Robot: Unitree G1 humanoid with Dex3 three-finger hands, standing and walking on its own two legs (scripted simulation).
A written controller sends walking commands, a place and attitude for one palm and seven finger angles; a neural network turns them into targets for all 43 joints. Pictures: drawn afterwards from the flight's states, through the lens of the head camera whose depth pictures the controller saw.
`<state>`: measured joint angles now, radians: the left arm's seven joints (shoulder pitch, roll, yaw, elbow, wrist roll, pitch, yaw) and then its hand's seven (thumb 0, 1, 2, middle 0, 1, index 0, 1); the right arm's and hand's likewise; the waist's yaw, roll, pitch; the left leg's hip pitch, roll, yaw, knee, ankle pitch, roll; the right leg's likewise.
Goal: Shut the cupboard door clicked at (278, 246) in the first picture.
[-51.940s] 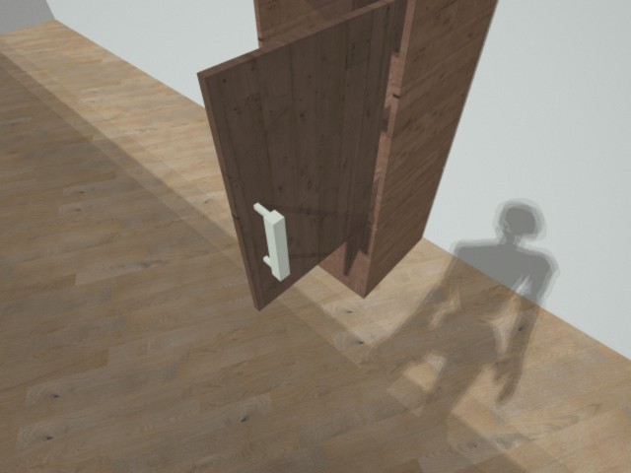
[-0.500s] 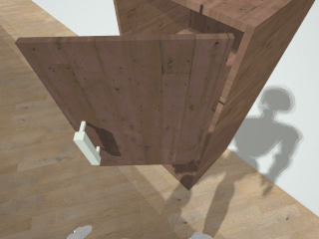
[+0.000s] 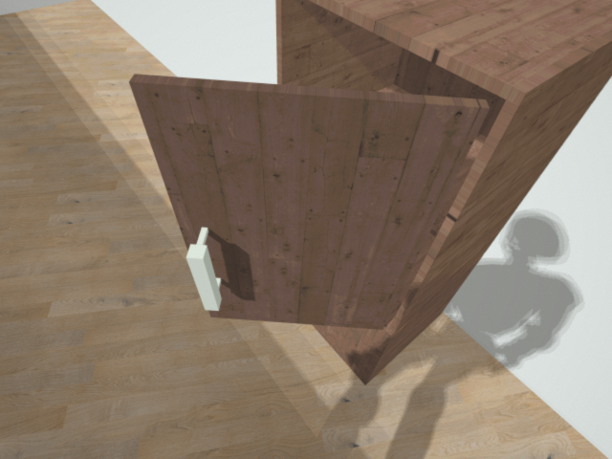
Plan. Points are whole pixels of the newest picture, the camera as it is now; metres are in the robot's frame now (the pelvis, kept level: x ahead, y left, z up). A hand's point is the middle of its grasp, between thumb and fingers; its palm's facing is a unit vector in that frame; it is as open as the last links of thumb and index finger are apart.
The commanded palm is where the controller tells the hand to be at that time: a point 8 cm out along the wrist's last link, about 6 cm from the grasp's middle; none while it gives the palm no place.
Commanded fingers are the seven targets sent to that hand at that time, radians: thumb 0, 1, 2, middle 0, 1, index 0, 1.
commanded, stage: come to a stop and stand still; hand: left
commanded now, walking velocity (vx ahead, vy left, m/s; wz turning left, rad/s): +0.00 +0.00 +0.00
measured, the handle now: (208, 270) +0.42 +0.21 -0.09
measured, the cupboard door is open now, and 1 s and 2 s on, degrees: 47 47 47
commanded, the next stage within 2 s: look again from close up in 1.30 s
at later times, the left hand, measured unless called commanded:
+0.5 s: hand out of the picture +0.00 +0.17 -0.17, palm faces -0.01 -0.98 -0.21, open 7.3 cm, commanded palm none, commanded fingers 0.00 0.90 0.90 -0.20 -0.30 -0.20 -0.30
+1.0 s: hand out of the picture -0.04 +0.19 -0.18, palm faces -0.03 -0.98 -0.18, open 7.3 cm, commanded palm none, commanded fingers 0.00 0.90 0.90 -0.20 -0.30 -0.20 -0.30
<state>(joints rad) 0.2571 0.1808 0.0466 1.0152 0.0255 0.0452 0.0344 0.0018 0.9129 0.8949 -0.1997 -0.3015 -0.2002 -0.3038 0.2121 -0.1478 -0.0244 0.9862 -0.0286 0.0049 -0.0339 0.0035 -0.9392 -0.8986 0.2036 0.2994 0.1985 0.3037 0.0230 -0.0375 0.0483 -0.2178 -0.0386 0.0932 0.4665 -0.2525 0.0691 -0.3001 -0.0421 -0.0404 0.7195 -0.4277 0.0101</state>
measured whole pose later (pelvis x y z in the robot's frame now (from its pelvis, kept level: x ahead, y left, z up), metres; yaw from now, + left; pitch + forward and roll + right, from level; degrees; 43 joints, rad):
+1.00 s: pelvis -0.04 +0.03 +0.00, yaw -2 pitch -1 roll -1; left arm 0.33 0.16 -0.02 1.06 0.03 0.00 0.05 0.00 0.91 0.89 -0.20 -0.30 -0.20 -0.30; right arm 0.25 -0.15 -0.01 1.12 -0.01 0.00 -0.01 0.01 -0.92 -0.90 0.20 0.30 0.20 0.30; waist -0.01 -0.02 0.04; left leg -0.23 -0.04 0.13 0.44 -0.19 0.10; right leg -0.21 -0.04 -0.01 0.45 -0.22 0.03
